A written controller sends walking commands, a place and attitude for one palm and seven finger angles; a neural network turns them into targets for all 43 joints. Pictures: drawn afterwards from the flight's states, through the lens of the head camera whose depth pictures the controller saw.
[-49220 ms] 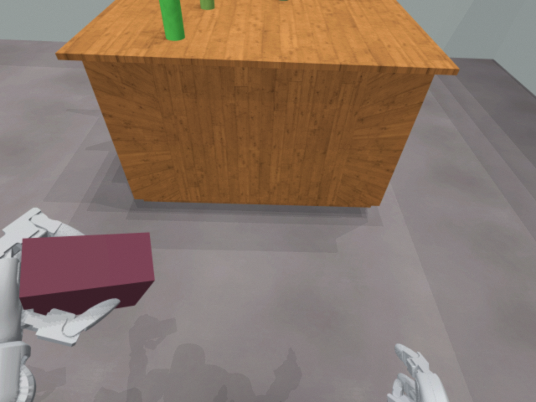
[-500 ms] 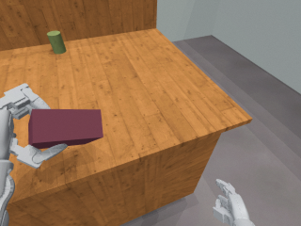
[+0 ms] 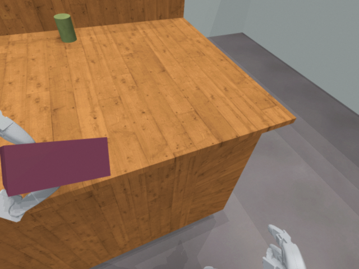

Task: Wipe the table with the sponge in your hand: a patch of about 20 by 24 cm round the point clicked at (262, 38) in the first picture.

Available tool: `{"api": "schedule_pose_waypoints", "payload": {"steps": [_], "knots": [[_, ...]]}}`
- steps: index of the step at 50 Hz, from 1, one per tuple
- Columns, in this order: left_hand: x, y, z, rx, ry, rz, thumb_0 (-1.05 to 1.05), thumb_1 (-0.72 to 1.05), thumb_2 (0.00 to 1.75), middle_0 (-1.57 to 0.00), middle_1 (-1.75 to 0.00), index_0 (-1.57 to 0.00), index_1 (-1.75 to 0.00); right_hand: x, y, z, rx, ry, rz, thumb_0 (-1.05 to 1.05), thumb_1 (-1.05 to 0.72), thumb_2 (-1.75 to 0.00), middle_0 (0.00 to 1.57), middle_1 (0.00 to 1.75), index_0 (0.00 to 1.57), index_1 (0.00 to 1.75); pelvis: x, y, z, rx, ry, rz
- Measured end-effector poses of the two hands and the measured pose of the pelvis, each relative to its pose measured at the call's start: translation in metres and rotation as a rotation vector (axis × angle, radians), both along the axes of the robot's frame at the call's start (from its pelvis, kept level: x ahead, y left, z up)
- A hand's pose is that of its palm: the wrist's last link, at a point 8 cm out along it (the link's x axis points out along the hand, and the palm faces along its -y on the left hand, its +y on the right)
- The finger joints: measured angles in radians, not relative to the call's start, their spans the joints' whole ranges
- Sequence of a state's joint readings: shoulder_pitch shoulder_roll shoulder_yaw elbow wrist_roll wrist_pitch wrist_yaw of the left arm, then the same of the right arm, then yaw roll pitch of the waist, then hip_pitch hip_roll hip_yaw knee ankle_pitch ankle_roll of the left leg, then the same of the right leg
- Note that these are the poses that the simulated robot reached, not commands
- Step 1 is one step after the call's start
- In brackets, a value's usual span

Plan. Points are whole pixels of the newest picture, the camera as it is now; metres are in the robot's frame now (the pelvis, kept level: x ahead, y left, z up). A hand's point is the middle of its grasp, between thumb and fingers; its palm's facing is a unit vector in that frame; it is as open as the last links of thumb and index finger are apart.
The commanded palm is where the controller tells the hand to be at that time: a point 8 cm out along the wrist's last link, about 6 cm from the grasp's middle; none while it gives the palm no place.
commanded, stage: step back with the hand held close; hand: left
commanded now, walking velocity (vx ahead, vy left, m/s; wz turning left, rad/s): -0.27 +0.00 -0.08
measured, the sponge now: (67, 159) +0.24 +0.19 +0.20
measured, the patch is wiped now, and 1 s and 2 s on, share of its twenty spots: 1.00 1.00 1.00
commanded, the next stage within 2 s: stop stepping back and stand still in 0.42 s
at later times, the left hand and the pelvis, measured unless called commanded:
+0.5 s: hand out of the picture +0.08 +0.22 +0.25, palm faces +0.32 -0.83 -0.45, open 9.5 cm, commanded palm +0.03 +0.29 +0.28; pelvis -0.14 +0.01 +0.00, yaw -3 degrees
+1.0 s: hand out of the picture -0.07 +0.21 +0.26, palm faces +0.37 -0.87 -0.33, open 9.5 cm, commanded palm -0.12 +0.26 +0.28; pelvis -0.31 +0.00 -0.01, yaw -7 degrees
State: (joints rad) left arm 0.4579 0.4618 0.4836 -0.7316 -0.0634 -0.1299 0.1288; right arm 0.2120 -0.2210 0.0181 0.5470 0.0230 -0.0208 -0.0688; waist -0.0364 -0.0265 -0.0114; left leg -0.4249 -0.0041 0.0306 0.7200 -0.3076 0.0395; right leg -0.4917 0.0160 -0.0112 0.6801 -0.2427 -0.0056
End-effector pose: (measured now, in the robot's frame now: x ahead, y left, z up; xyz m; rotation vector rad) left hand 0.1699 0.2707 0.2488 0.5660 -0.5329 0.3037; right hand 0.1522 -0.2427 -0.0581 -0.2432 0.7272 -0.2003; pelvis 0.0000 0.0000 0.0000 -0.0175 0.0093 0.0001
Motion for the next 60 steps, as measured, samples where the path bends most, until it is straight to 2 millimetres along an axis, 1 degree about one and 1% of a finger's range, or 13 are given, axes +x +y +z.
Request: {"api": "schedule_pose_waypoints", "payload": {"steps": [6,10,13,18,22,29,33,39,44,50,54,57,60], "knots": [[-0.044,0.017,0.038,0.003,-0.191,0.104,-0.01,-0.54,1.05,-0.8,-1.4,-0.86,-1.44,-0.01,0.023,0.006,0.029,-0.04,0.087,0.01,-0.91,-0.9,0.2,0.3,0.2,0.3,-0.022,0.002,0.008,-0.022,0.0,-0.005],[-0.047,0.022,0.044,-0.071,-0.265,0.131,-0.01,-0.54,1.05,-0.79,-1.4,-0.86,-1.45,-0.02,0.032,0.003,0.078,-0.072,0.122,0.01,-0.9,-0.89,0.2,0.3,0.21,0.3,-0.044,-0.004,0.007,-0.022,-0.006,-0.024],[-0.04,0.009,0.033,-0.132,-0.207,0.063,-0.01,-0.53,1.05,-0.79,-1.41,-0.85,-1.45,-0.034,0.031,0.001,0.101,-0.084,0.113,0.01,-0.9,-0.89,0.2,0.3,0.21,0.3,-0.065,-0.004,0.006,-0.063,-0.024,-0.022],[-0.056,-0.022,0.007,-0.098,-0.063,-0.144,-0.01,-0.53,1.05,-0.79,-1.41,-0.85,-1.45,-0.076,0.019,0.008,0.084,-0.05,0.005,0.01,-0.9,-0.89,0.2,0.3,0.21,0.3,-0.092,0.002,0.007,-0.027,0.002,-0.031],[-0.093,-0.018,0.001,0.013,-0.04,-0.203,-0.01,-0.54,1.05,-0.79,-1.4,-0.85,-1.45,-0.113,0.008,0.007,-0.003,-0.014,-0.037,0.01,-0.9,-0.89,0.2,0.3,0.21,0.3,-0.119,0.012,-0.003,-0.013,0.037,-0.008],[-0.15,0.007,0.032,0.055,-0.135,-0.053,-0.01,-0.54,1.06,-0.8,-1.4,-0.86,-1.45,-0.189,0.013,0.001,0.03,0.055,-0.039,0.01,-0.91,-0.9,0.2,0.3,0.2,0.3,-0.173,0.011,0.012,-0.018,-0.003,-0.052],[-0.178,0.009,0.045,0.02,-0.17,0.007,-0.01,-0.54,1.06,-0.8,-1.4,-0.86,-1.45,-0.226,0.015,-0.004,0.086,0.019,-0.052,0.02,-0.9,-0.9,0.2,0.3,0.21,0.3,-0.197,0.007,0.012,-0.027,-0.025,-0.058],[-0.216,-0.012,0.025,-0.036,-0.088,-0.028,-0.01,-0.54,1.06,-0.79,-1.41,-0.85,-1.45,-0.264,0.004,-0.021,0.114,-0.001,-0.046,0.02,-0.9,-0.89,0.2,0.3,0.21,0.3,-0.238,-0.001,0.003,-0.041,-0.07,-0.036],[-0.249,-0.018,0.015,-0.074,-0.062,-0.103,-0.01,-0.54,1.06,-0.79,-1.41,-0.86,-1.45,-0.298,-0.006,-0.005,0.076,0.009,-0.083,0.02,-0.9,-0.89,0.2,0.3,0.21,0.3,-0.266,-0.004,0.008,-0.005,-0.033,-0.079],[-0.273,-0.013,0.015,-0.049,-0.153,-0.113,-0.01,-0.54,1.06,-0.8,-1.4,-0.86,-1.45,-0.331,-0.014,0.003,0.013,-0.1,-0.104,0.02,-0.91,-0.9,0.2,0.3,0.2,0.3,-0.31,-0.002,-0.007,0.006,-0.013,-0.128],[-0.279,-0.014,0.025,-0.108,-0.16,-0.056,-0.01,-0.54,1.06,-0.8,-1.4,-0.86,-1.45,-0.362,-0.01,0.004,0.072,-0.087,-0.101,0.01,-0.91,-0.9,0.2,0.3,0.2,0.3,-0.321,-0.013,0.006,0.013,-0.008,-0.102],[-0.29,-0.025,0.03,-0.121,-0.132,-0.044,-0.01,-0.54,1.06,-0.79,-1.41,-0.86,-1.45,-0.381,-0.011,-0.001,0.102,-0.049,-0.093,0.01,-0.9,-0.9,0.2,0.3,0.2,0.3,-0.327,-0.023,0.014,0.002,0.002,-0.084],[-0.308,-0.044,0.027,-0.048,-0.109,-0.049,-0.01,-0.54,1.06,-0.79,-1.41,-0.85,-1.45,-0.391,-0.019,-0.017,0.108,-0.011,-0.055,0.01,-0.9,-0.9,0.2,0.3,0.21,0.3,-0.337,-0.035,0.005,0.002,0.0,-0.067]]}}
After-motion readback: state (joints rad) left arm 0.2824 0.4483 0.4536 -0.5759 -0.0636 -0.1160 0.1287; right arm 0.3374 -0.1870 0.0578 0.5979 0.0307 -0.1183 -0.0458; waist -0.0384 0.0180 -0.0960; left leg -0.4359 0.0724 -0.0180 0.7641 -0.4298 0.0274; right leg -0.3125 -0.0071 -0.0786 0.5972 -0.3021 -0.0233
